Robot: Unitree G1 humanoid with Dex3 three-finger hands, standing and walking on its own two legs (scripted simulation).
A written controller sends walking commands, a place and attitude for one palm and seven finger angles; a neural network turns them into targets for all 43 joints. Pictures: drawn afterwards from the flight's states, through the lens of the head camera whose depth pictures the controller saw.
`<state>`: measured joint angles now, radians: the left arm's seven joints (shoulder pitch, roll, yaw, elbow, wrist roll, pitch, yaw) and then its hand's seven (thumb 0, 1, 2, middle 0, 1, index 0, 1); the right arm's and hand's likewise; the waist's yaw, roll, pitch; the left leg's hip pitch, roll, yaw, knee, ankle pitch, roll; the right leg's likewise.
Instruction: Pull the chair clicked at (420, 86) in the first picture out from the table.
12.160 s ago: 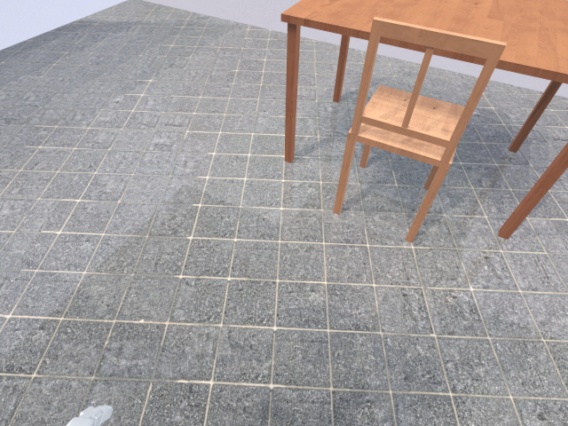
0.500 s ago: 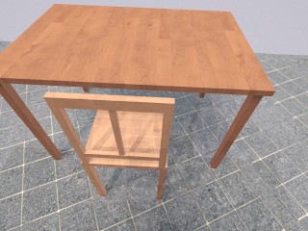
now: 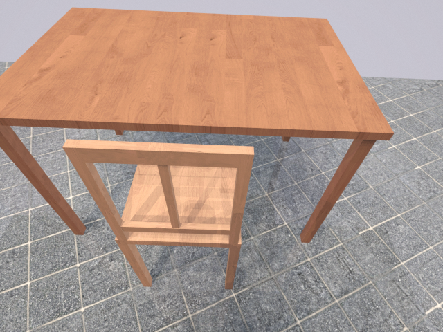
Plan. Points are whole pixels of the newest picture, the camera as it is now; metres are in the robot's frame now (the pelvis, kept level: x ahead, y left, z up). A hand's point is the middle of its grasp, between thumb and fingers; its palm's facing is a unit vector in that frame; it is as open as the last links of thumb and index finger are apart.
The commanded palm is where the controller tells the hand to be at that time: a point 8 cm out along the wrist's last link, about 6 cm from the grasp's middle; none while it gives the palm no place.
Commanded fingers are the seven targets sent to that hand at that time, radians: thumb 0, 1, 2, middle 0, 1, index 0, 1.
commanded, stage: look again from close up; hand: left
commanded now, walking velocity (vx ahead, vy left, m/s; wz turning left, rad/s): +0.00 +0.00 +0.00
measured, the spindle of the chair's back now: (170, 198) +0.42 +0.15 -0.08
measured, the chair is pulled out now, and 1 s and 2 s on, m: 0.00 0.00 0.00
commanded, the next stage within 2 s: raise the hand toward the chair's back in 0.70 s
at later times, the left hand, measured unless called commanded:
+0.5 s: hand out of the picture -0.01 +0.15 -0.17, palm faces +0.02 -0.98 -0.17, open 7.4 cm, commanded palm none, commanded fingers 0.00 0.90 0.90 -0.20 -0.30 -0.20 -0.30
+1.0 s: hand (129, 303) +0.17 +0.17 -0.04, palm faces +0.25 -0.96 -0.15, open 7.6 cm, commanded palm +0.11 +0.21 -0.07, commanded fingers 0.00 0.64 0.79 -0.17 -0.26 -0.17 -0.26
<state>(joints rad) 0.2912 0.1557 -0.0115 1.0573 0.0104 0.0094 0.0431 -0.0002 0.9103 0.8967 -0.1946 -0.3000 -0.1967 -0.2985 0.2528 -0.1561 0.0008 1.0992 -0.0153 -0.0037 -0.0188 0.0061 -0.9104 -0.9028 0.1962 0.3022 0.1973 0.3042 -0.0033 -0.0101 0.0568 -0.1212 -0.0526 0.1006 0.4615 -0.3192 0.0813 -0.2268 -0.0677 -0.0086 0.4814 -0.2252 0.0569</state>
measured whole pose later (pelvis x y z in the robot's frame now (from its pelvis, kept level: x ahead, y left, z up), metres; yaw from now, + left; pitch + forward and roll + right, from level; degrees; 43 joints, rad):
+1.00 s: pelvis -0.01 -0.02 -0.02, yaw +4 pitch +3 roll +1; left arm 0.40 0.19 0.04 0.20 -0.15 -0.11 0.09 0.04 0.89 0.87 -0.18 -0.29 -0.19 -0.29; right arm 0.38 -0.25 -0.01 0.84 0.02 -0.29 -0.05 0.03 -0.93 -0.90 0.20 0.30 0.20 0.30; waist -0.05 0.02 -0.07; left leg -0.33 -0.06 0.05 0.65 -0.37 0.05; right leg -0.42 -0.07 -0.06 0.69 -0.31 0.01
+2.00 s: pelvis -0.02 -0.02 -0.09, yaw +4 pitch +17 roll -3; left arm 0.38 0.24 0.18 0.03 -0.28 -0.44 -0.29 -0.01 -0.30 0.38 -0.08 -0.11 -0.08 -0.11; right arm 0.21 -0.25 -0.02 0.52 0.02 -0.21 -0.03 0.01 -0.90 -0.90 0.20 0.30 0.20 0.30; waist -0.02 0.01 -0.15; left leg -0.89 0.00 0.01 1.17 -0.58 0.05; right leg -0.93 -0.03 -0.10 1.09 -0.47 -0.01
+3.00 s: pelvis -0.01 -0.03 -0.07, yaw +4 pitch +17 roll -2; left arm 0.29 0.26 0.22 0.11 -0.29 -0.41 -0.32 -0.02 -0.50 0.30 -0.06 -0.08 -0.06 -0.08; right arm 0.23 -0.24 0.02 0.53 0.03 -0.19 -0.03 0.01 -0.90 -0.90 0.20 0.30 0.20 0.30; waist -0.02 0.03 -0.15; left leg -0.83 0.00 0.00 1.10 -0.56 0.03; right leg -0.87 -0.02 -0.11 1.03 -0.45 -0.02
